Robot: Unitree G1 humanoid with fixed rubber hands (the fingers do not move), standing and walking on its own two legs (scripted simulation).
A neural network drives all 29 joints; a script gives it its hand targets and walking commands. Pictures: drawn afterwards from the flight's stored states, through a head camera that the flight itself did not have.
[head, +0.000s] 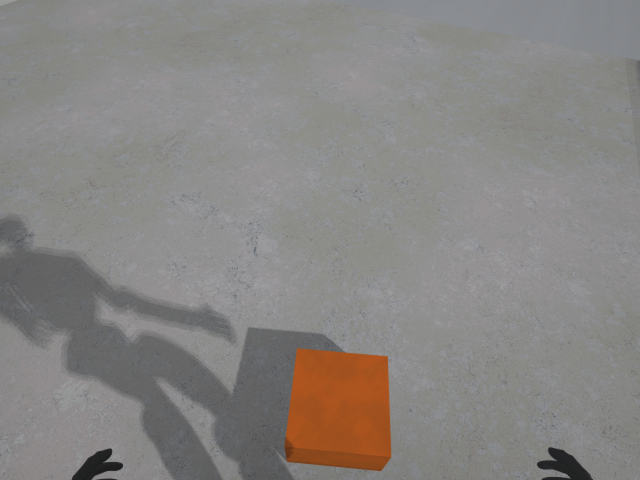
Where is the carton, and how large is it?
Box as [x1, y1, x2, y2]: [284, 348, 390, 470]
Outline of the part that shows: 297,348 284,446 287,461 381,470 390,457 387,356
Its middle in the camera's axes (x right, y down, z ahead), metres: +0.06 +0.48 +1.12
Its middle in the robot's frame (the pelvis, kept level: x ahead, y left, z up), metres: +0.42 -0.05 -0.69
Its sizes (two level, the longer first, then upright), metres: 0.269 0.266 0.175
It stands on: the floor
